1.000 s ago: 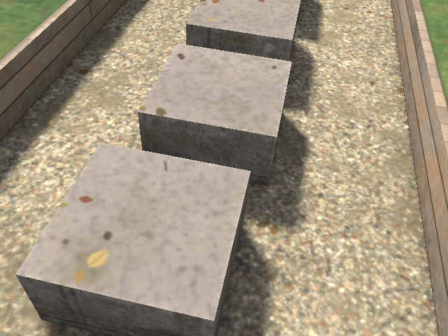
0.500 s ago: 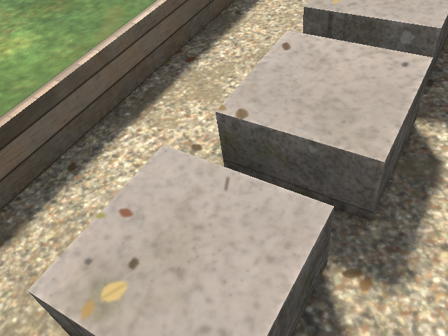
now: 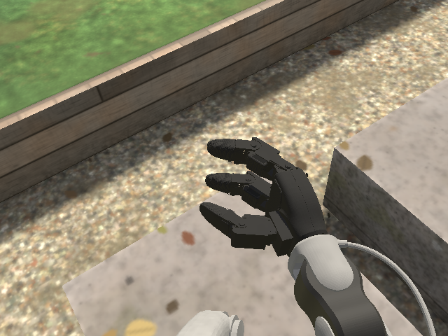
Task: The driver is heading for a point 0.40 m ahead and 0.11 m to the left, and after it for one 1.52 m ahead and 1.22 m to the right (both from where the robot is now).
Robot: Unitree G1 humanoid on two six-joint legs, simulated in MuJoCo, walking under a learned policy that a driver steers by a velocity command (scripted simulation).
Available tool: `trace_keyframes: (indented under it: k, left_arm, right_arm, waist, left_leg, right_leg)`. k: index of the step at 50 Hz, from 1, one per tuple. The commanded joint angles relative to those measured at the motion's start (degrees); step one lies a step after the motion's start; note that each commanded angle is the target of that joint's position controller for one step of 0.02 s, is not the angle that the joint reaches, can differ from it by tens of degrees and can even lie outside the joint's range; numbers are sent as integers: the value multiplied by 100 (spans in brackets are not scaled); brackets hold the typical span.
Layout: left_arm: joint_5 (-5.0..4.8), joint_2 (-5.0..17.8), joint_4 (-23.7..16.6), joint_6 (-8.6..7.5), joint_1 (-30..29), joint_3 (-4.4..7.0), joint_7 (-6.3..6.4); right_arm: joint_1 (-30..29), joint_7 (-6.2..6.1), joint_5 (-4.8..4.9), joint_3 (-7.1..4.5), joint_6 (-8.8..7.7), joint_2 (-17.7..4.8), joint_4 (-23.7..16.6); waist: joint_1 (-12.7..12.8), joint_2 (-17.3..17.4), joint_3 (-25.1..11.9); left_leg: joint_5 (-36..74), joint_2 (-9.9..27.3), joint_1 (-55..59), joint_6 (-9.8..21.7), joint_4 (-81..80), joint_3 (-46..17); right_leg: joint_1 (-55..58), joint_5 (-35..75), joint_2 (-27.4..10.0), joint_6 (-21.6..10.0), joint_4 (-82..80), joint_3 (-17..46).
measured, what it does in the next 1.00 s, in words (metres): climbs: right foot, then left foot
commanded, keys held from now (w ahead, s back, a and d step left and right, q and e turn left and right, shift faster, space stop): w+q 0.28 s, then w+e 0.72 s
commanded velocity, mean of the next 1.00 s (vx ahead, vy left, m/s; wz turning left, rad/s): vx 0.50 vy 0.00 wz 0.01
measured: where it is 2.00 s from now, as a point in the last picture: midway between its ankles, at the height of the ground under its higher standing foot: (319, 186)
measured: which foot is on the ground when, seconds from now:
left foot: down 0.00-0.26, up 0.28-0.80, down 0.82-1.00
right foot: up 0.00-0.26, down 0.28-0.82, up 0.84-1.00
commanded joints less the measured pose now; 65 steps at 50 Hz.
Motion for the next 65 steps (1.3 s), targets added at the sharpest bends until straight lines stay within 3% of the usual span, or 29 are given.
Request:
trace_keyframes:
  k: [1, 2, 3, 5, 7, 10, 12, 13, 14, 15, 16, 17, 20, 25, 31, 36, 40, 41, 42, 43, 47, 51, 52, 56, 59, 60, 62, 63, 65]
  left_arm:
    - [69, 2648, -1761, -494, -1672, 762, -482]
    - [129, 2206, -2102, -253, -2433, 758, -317]
    - [286, 1138, -2446, -34, -2405, 530, -116]
    - [277, 736, -2509, 231, -1141, 292, -62]
    - [338, 658, -3005, 143, -1587, 110, -27]
    - [519, 566, -3838, -178, -2993, -215, -136]
    - [1, 745, -3752, -117, -2573, -62, -192]
    - [-890, 1438, -2925, 52, -1053, 212, -375]
    - [-675, 1471, -3005, 133, -338, 264, -302]
    - [-66, 1891, -3638, 114, -1097, 311, -221]
    - [636, 2626, -3160, -102, -1606, 636, 41]
    - [659, 2417, -3490, -187, -2098, 549, 75]
    - [252, 1690, -3071, -296, -2345, 454, -139]
    - [328, 726, -2408, -348, -1835, 192, -220]
    - [132, 1032, -2150, -229, -1631, 340, -28]
    - [37, 1437, -2149, 56, -1573, 527, -34]
    - [70, 1484, -2367, 225, -1949, 622, -20]
    - [180, 1072, -2566, 214, -2112, 506, -90]
    - [-145, 1454, -3197, -69, -3072, 714, -64]
    - [-233, 1551, -3323, -221, -2209, 771, -140]
    - [-73, 1132, -2829, -233, -2817, 616, -14]
    - [193, 1058, -3157, -239, -3630, 462, -143]
    - [271, 1123, -3213, -315, -3747, 413, -167]
    - [409, 1383, -3344, -207, -3719, 426, -214]
    - [237, 1572, -3124, 51, -3122, 482, -562]
    - [255, 1676, -2938, 51, -2614, 540, -602]
    - [76, 2271, -3241, -12, -2853, 689, -637]
    - [-29, 1997, -3236, -2, -2791, 667, -800]
    - [-100, 1739, -3239, 167, -3201, 569, -933]
  right_arm:
    - [3908, -499, 91, -1283, 172, -2435, 1542]
    - [3562, -449, 50, -1223, 84, -2074, 1840]
    - [2640, -336, 132, -1049, -122, -1442, 2019]
    - [778, -320, 89, -721, -195, -371, 1838]
    - [1052, -420, 43, -741, -121, -624, 1881]
    - [2162, -736, 210, -994, -40, -1599, 1853]
    - [3729, -898, 250, -1154, 119, -2204, 2242]
    - [3145, -510, 157, -1355, -345, -3018, 1984]
    - [2712, -357, 181, -1484, -425, -3144, 2203]
    - [3300, -175, -40, -1564, -407, -3160, 2051]
    - [3123, -186, 143, -1006, -83, -1829, 1327]
    - [3300, -132, 173, -931, 44, -1706, 1258]
    - [3323, -122, 5, -1011, 101, -2206, 1419]
    - [2959, -75, 16, -912, -40, -2065, 1107]
    - [1849, -157, -38, -890, -130, -2041, 894]
    - [1381, -150, 223, -1014, -127, -2221, 792]
    - [2682, -215, 245, -1320, -219, -2528, 1159]
    - [3820, -187, 173, -1405, -220, -2756, 1431]
    - [4067, 72, 221, -1285, -150, -2744, 1749]
    - [3745, 226, 213, -1350, -115, -2875, 1717]
    - [3043, 290, 187, -1217, -266, -2345, 1493]
    - [3068, 58, 125, -1106, -203, -2529, 1234]
    - [2701, 14, -83, -1064, -153, -2570, 1018]
    - [2807, -120, 58, -1038, -109, -2949, 809]
    - [3277, -179, 83, -1137, 53, -3253, 862]
    - [3112, -219, 25, -1167, 115, -3308, 709]
    - [3147, -83, 99, -1149, 244, -3195, 260]
    - [3206, 16, 256, -1185, 319, -3244, 413]
    - [2669, -38, 220, -1155, 291, -3164, 516]
  waist:
    - [-2187, 1184, -3412]
    - [-2116, 291, -1112]
    - [-1150, -138, 690]
    - [358, -374, 1193]
    - [388, 558, 951]
    - [188, 69, 307]
    - [274, -399, -1660]
    - [476, -1649, -2350]
    - [1103, -452, -2235]
    - [531, 0, -1545]
    - [-158, -984, -1407]
    - [-459, -427, -923]
    - [-797, 556, -166]
    - [-836, 494, -299]
    - [-612, -214, 67]
    - [-404, -814, 432]
    - [-1000, -410, -65]
    - [-1390, 563, -1028]
    - [-1294, 1734, -757]
    - [-657, 3164, -747]
    - [-450, 891, 143]
    - [-582, 705, -409]
    - [-588, 719, -790]
    - [-565, 682, -546]
    - [-711, 566, 0]
    - [-491, 119, -361]
    - [-803, -1352, -944]
    - [-336, -1018, -801]
    - [-687, 80, 81]
  left_leg:
    - [3718, 1340, 7725, 1434, -6920, -7243]
    - [2688, 1250, 5323, 1261, -7413, -7253]
    - [2857, 1154, 3182, 853, -7394, -6816]
    - [2321, 1073, -260, -34, -6073, -4698]
    - [3565, 1250, -26, -51, -6207, -3872]
    - [2623, 142, 200, -596, -6139, -2494]
    - [2558, -307, 1022, -555, -5959, -2427]
    - [2096, 255, 2713, -628, -5230, -2182]
    - [1468, 648, 2698, -713, -4394, -2559]
    - [1424, 402, 3011, -925, -3318, -2123]
    - [2588, -63, 2204, -1143, -1661, -2800]
    - [3011, 121, 1673, -1213, -1053, -2767]
    - [3415, 327, 1590, -820, -940, -2178]
    - [4577, 635, 1408, -561, -1989, -1913]
    - [5191, 591, 2250, -1026, -5275, -1517]
    - [4699, 281, 3920, -1141, -7715, -1286]
    - [4474, 584, 5525, -805, -8666, -1707]
    - [4404, 1429, 7254, -627, -8568, -2537]
    - [2209, 1976, 7462, -1274, -9346, -3624]
    - [260, 2590, 7084, -943, -10507, -5563]
    - [3410, 1766, 5314, -326, -10457, -2970]
    - [6078, 1475, 5214, -132, -10143, -1377]
    - [6174, 1210, 4936, -24, -9997, -1028]
    - [7200, 1588, 4877, 196, -9379, -1132]
    - [7757, 1959, 5985, 59, -8526, -1287]
    - [7602, 1662, 5879, -30, -7556, -955]
    - [1117, 24, 2801, -364, -4140, -128]
    - [950, 62, 1736, -587, -3505, -656]
    - [1485, 594, 1693, -961, -3151, -981]
  right_leg:
    - [-4827, -1594, 680, 97, 5227, 1507]
    - [-5216, -2565, 909, -49, 5994, 1019]
    - [-5446, -3433, 827, -178, 6143, 1110]
    - [-3597, -4160, 336, -497, 4998, 1126]
    - [-4032, -3220, 469, -422, 5697, 479]
    - [-3248, -2223, 104, -177, 2153, 43]
    - [940, -480, 847, 145, -1096, -1633]
    - [1667, 1109, 1227, 403, -725, -1683]
    - [1818, 110, 423, 243, -383, -556]
    - [161, 434, -1191, -259, -2189, 2723]
    - [-237, -1371, -1720, -1073, -4040, 5724]
    - [-486, -3007, -1907, -1601, -4190, 5813]
    - [-1580, -2948, -1009, -2088, -3950, 3634]
    - [-1213, -1312, -529, -2105, -4059, 2513]
    - [-1643, -817, -387, -1940, -4125, 1959]
    - [-1986, -2048, -377, -1681, -4069, 2134]
    - [-1956, -1417, 11, -1358, -2341, 2044]
    - [-2819, -1629, 418, -1178, -365, 1417]
    - [-4293, -2935, 1011, -1255, 711, 169]
    - [-4910, -2969, 605, -1376, 1861, -508]
    - [-4019, -1835, -333, -933, 2166, -650]
    - [-2962, -1530, -98, -873, 1261, -1116]
    - [-2129, -1153, 208, -1016, 1508, -1485]
    - [-1334, -1473, 366, -1583, 848, -1454]
    - [-1906, -1712, 41, -1661, -1689, -811]
    - [-1112, -1235, 254, -1590, -2658, -850]
    - [1141, 3035, -1659, -1956, -2582, 2336]
    - [1205, 4165, -1875, -2691, -3158, 2811]
    - [273, 4264, -1668, -2811, -3069, 1798]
